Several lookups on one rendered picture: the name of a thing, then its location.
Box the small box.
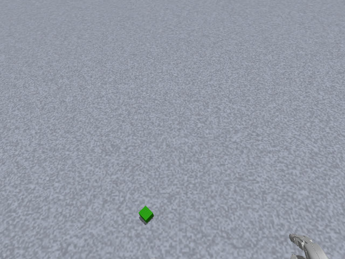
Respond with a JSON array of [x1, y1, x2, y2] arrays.
[[139, 206, 154, 223]]

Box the right robot hand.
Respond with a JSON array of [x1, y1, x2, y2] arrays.
[[289, 234, 329, 259]]

